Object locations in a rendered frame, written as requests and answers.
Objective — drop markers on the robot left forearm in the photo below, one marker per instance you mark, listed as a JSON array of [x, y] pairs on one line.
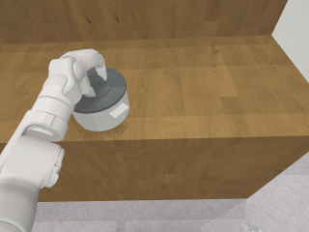
[[48, 119]]

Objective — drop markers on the right robot hand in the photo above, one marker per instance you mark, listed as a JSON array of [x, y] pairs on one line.
[[246, 227]]

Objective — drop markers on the knob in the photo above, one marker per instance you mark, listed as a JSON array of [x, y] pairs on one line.
[[95, 80]]

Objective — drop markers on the pot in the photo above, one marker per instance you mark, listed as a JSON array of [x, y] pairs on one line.
[[105, 120]]

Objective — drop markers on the robot left upper arm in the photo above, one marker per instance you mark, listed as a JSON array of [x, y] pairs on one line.
[[32, 164]]

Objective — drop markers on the lid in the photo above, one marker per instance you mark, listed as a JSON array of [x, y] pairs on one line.
[[107, 94]]

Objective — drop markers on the left robot hand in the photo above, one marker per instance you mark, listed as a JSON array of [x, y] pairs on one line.
[[92, 59]]

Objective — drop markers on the table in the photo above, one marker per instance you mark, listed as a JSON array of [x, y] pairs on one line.
[[217, 109]]

